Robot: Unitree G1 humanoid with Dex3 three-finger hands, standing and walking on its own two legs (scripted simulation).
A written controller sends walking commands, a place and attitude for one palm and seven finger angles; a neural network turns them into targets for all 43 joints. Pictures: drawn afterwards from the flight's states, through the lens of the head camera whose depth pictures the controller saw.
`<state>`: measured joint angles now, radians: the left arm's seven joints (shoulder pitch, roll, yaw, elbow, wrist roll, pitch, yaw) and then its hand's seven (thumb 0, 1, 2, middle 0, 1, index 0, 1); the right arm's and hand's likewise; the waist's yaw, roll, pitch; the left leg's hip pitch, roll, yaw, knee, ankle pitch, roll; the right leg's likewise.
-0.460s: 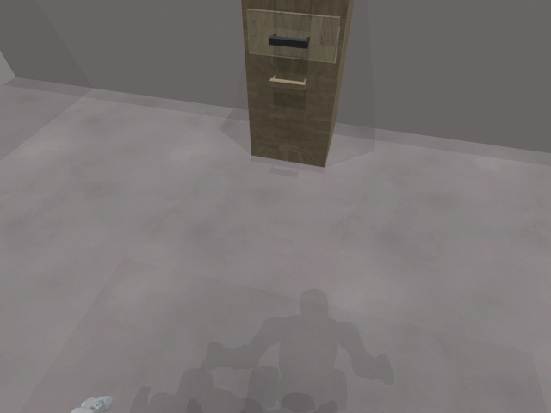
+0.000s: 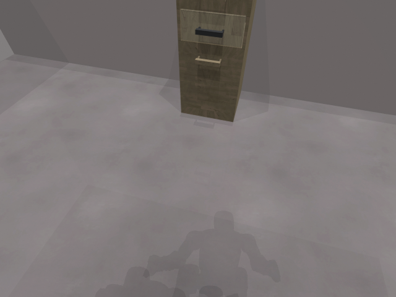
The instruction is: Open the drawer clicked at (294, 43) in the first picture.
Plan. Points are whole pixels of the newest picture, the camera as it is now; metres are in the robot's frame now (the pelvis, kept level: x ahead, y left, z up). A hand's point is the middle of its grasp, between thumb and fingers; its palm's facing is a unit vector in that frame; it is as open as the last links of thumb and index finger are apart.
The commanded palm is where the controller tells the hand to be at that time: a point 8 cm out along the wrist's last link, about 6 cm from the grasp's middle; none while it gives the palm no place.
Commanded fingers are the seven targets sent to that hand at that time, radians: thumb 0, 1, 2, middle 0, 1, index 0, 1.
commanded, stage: stand and wait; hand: left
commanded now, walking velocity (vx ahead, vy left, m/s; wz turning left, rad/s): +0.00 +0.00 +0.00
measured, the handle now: (210, 31) +1.53 +0.01 -0.08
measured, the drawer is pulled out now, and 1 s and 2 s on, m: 0.00 0.00 0.00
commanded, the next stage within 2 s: look at it before walking up in 0.40 s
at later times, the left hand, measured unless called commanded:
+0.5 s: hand out of the picture +0.06 +0.25 -0.16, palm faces -0.04 -0.94 -0.33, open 7.4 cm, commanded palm none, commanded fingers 0.00 0.90 0.90 -0.20 -0.30 -0.20 -0.30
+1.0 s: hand out of the picture +0.08 +0.26 -0.15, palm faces -0.04 -0.94 -0.34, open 7.4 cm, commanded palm none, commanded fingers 0.00 0.90 0.90 -0.20 -0.30 -0.20 -0.30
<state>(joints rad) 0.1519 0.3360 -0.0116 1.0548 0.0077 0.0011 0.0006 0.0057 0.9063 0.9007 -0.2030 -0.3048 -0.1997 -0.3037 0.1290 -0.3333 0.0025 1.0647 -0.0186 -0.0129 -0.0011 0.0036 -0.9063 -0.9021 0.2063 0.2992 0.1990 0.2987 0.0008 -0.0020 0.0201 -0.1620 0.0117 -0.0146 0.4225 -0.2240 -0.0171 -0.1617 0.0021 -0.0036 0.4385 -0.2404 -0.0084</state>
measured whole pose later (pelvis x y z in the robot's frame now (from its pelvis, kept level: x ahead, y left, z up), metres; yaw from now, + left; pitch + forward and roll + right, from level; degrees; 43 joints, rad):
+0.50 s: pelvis -0.01 +0.01 +0.00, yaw +0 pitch -2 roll +0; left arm 0.15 0.34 -0.02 1.09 0.01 0.00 0.00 0.01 0.91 0.90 -0.20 -0.30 -0.20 -0.30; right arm 0.14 -0.33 0.00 1.11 -0.01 -0.02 0.01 0.00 -0.91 -0.90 0.21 0.30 0.20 0.30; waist 0.00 -0.01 0.02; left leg -0.17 0.01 -0.01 0.39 -0.20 -0.01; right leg -0.17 0.00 0.01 0.40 -0.21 0.00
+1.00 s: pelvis +0.00 +0.01 +0.00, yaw +0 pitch -2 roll +0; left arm 0.14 0.35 -0.02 1.09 0.01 -0.01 0.00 0.00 0.91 0.90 -0.20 -0.30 -0.20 -0.30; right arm 0.11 -0.34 0.01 1.11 -0.01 -0.02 0.00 0.00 -0.91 -0.90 0.21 0.30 0.20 0.30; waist 0.00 0.00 0.03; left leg -0.14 0.00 0.00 0.37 -0.20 -0.01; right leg -0.14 -0.01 0.01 0.38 -0.21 0.00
